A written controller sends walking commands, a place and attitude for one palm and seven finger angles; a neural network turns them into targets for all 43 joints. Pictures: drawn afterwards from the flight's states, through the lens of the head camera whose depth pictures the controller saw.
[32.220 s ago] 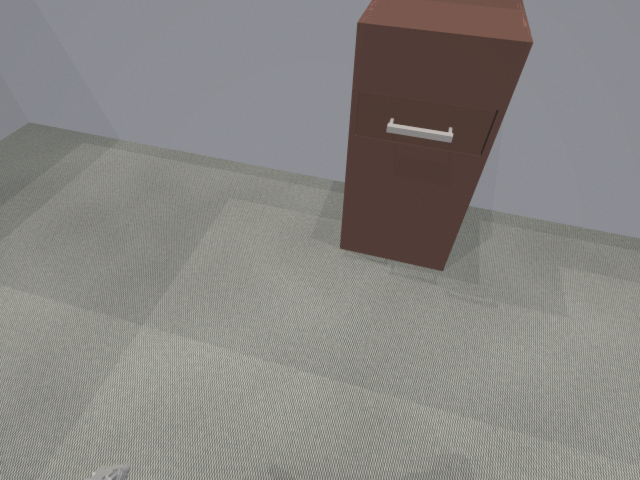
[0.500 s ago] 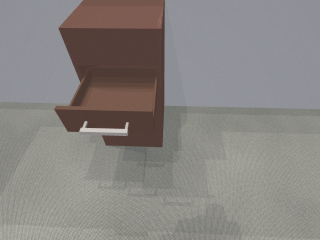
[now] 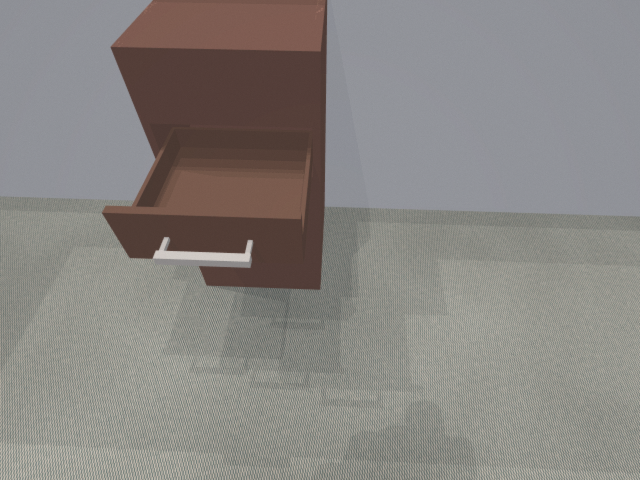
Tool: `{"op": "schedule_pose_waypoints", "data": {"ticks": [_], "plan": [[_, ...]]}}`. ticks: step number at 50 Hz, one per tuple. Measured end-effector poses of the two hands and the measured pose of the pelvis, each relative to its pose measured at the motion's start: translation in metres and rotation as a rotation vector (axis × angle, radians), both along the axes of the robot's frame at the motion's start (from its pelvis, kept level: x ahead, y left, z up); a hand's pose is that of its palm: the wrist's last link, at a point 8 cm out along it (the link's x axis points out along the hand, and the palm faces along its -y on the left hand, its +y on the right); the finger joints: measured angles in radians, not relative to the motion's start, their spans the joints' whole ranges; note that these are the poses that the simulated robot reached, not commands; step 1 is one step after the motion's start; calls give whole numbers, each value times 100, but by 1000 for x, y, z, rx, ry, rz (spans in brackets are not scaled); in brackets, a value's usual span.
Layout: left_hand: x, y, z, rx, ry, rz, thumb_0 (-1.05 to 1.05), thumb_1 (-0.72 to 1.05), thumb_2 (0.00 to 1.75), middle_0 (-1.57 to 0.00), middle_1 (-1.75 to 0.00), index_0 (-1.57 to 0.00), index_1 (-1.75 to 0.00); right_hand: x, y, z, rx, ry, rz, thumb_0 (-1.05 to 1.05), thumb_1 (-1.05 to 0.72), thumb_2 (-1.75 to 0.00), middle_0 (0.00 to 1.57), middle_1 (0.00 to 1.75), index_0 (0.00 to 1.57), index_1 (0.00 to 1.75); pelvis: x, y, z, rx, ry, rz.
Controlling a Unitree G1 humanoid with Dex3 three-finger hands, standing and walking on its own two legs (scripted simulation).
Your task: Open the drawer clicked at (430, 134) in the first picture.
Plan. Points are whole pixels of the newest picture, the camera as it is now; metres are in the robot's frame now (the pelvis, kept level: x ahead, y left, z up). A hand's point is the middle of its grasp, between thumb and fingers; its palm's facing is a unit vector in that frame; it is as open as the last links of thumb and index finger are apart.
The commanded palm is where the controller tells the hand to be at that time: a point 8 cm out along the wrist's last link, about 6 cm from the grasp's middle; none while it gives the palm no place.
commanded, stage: look to check the result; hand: left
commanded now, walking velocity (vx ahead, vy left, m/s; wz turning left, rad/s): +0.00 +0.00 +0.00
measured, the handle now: (205, 251) +0.54 +0.27 -0.14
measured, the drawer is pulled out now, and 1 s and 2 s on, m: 0.30 0.30 0.30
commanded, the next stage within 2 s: stand and wait in 0.40 s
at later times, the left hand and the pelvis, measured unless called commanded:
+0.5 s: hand out of the picture +0.01 +0.17 -0.17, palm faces +0.04 -0.98 -0.21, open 7.4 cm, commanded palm none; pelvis +0.01 -0.01 +0.00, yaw +0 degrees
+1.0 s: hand out of the picture +0.03 +0.17 -0.17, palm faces +0.04 -0.97 -0.22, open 7.4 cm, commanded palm none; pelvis +0.01 -0.02 +0.00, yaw +0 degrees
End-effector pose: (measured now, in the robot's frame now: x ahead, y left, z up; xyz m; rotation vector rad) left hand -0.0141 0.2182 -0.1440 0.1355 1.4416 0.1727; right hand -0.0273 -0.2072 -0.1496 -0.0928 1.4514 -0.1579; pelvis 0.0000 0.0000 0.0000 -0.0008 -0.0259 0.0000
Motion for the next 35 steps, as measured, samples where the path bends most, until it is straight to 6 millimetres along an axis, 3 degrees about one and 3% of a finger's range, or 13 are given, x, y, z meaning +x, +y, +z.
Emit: {"op": "schedule_pose_waypoints", "data": {"ticks": [17,35], "plan": [[15,-2,1,6,-27,-3,0,90,90,-20,-30,-20,-29,19,-6,0,-4,-32,10,1,-91,-90,20,30,20,30,4,-3,0,2,2,1],[31,-1,3,21,-49,-11,0,90,90,-20,-30,-20,-29,26,-18,1,-17,-32,16,1,-91,-90,20,30,20,30,9,-9,1,4,2,2]]}}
